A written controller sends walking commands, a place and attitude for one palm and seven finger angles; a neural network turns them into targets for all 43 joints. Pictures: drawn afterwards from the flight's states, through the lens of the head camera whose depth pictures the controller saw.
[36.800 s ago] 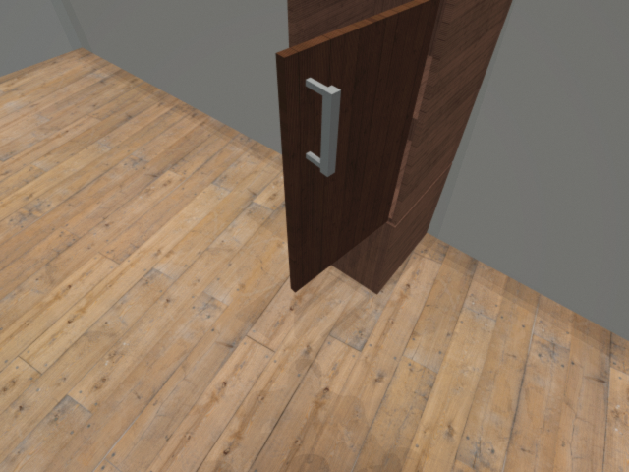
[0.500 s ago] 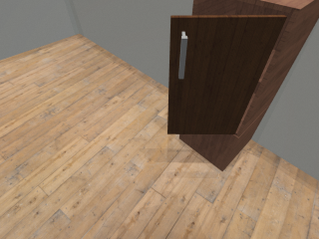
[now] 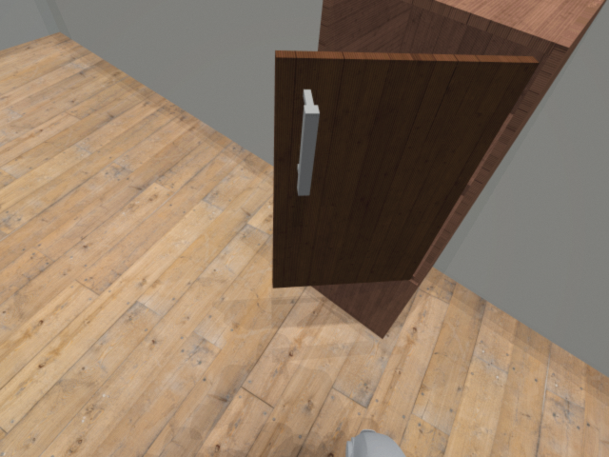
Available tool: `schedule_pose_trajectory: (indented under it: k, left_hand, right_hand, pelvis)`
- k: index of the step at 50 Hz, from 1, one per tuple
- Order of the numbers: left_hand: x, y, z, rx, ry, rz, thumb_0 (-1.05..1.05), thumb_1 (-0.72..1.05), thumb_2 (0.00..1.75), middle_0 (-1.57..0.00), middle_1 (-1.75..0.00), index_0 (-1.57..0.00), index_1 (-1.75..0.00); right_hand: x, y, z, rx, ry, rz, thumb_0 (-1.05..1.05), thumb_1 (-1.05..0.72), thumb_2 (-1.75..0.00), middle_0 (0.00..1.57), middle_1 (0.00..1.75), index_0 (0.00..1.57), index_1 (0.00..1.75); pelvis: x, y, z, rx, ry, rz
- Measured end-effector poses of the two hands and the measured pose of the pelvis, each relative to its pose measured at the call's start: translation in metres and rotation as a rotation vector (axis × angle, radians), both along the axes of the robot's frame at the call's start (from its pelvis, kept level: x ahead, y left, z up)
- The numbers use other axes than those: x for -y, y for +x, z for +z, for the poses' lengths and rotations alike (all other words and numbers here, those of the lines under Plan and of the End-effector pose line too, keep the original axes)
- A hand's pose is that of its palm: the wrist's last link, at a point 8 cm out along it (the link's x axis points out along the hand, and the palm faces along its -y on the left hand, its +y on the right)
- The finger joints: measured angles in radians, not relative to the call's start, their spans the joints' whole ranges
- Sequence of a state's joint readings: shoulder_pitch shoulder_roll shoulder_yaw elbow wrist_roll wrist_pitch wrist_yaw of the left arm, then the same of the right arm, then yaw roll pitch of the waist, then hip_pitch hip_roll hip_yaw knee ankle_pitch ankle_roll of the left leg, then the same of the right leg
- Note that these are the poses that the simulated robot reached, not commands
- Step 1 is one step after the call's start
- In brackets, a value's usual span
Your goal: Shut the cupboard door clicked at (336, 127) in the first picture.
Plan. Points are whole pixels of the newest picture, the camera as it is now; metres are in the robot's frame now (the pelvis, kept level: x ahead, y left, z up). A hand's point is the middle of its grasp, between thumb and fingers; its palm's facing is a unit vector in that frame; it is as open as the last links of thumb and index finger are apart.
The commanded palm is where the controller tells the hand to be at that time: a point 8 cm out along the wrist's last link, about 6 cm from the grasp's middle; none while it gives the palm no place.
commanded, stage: come to a stop and stand still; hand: left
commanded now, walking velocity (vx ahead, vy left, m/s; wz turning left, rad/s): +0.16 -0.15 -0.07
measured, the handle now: (305, 145) +0.51 +0.03 +0.12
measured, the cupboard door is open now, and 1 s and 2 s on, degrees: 45 45 45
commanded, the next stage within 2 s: look again from close up in 1.30 s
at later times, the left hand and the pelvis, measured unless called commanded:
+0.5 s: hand (230, 424) +0.19 +0.11 -0.17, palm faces +0.02 -0.97 -0.24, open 7.3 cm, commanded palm none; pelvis +0.08 -0.07 -0.01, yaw +0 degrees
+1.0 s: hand out of the picture +0.03 +0.18 -0.18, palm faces +0.03 -0.98 -0.21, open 7.4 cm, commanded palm none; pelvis +0.04 +0.00 -0.01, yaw -1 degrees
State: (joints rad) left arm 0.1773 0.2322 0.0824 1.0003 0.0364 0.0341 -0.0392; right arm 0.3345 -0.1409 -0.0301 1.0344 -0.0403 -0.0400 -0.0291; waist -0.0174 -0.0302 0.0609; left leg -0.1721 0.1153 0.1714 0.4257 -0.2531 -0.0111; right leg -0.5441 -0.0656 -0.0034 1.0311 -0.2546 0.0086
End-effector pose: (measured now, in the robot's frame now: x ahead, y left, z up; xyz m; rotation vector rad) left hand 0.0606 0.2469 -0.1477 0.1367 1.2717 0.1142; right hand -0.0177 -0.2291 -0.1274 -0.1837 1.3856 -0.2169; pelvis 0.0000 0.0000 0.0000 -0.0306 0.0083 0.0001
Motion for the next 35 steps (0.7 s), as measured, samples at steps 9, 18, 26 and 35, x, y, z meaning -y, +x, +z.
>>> schedule_pose_trajectory:
  k: [9,18,26,35]
  left_hand:
    - [0.056,0.126,0.003,0.101,0.063,-0.113,0.00,0.91,0.90,-0.20,-0.30,-0.19,-0.30]
    - [0.111,0.145,0.009,0.093,0.050,-0.078,0.00,0.91,0.90,-0.20,-0.30,-0.20,-0.30]
    - [0.079,0.116,0.011,0.085,0.085,-0.006,-0.01,0.92,0.90,-0.21,-0.30,-0.20,-0.30]
    - [0.019,0.058,-0.017,0.015,0.061,0.068,0.00,0.91,0.90,-0.20,-0.30,-0.20,-0.30]
  right_hand:
    - [0.044,0.007,-0.029,-0.147,0.072,-0.130,0.00,-0.90,-0.90,0.20,0.30,0.20,0.30]
    - [0.092,0.103,-0.034,-0.054,0.051,-0.072,0.00,-0.91,-0.90,0.20,0.29,0.20,0.30]
    - [0.093,0.189,-0.016,0.153,0.013,0.044,0.00,-0.91,-0.90,0.19,0.29,0.19,0.30]
    - [0.044,0.180,-0.007,0.215,-0.028,0.117,0.00,-0.91,-0.90,0.20,0.29,0.20,0.30]
  pelvis:
    - [0.054,0.072,-0.019,-0.001,0.038,-0.031]
    - [0.076,0.093,-0.010,0.005,0.064,-0.027]
    - [0.065,0.082,-0.008,-0.004,0.059,-0.006]
    - [0.026,0.065,-0.020,0.011,0.025,0.018]
